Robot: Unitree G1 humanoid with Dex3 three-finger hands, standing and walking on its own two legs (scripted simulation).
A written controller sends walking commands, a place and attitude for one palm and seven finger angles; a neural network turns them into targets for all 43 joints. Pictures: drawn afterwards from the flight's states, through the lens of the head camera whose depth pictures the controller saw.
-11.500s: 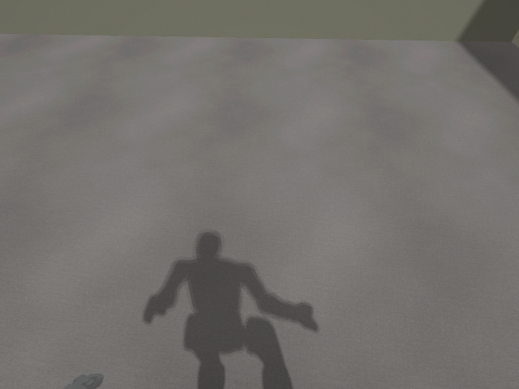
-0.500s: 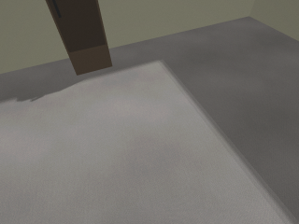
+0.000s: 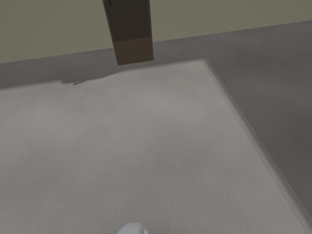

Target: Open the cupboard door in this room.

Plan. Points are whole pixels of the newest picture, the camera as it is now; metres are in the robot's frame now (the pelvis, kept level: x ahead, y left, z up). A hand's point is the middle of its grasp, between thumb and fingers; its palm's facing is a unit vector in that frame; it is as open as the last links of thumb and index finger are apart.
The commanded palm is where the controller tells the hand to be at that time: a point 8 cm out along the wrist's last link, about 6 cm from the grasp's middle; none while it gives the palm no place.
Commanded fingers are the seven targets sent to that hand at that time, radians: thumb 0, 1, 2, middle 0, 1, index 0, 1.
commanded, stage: turn or walk to find it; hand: left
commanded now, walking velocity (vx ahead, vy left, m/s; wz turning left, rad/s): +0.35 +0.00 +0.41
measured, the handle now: out of the picture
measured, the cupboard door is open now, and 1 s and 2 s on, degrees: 0 0 0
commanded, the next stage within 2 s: stand and wait in 1.22 s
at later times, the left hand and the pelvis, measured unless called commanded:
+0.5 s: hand out of the picture +0.05 +0.28 -0.16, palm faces +0.23 -0.94 -0.23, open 7.4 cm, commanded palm none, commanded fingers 0.00 0.90 0.90 -0.20 -0.30 -0.20 -0.30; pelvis +0.05 +0.07 +0.01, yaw +11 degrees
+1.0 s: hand out of the picture +0.10 +0.26 -0.16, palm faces +0.44 -0.86 -0.24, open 7.3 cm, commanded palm none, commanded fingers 0.00 0.90 0.90 -0.20 -0.30 -0.20 -0.30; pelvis +0.12 +0.06 +0.00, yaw +26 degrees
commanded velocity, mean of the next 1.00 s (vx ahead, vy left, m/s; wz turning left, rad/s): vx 0.07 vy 0.00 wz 0.40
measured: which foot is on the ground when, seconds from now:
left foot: up 0.00-0.26, down 0.28-0.68, up 0.70-1.00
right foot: down 0.00-0.28, up 0.30-0.64, down 0.66-1.00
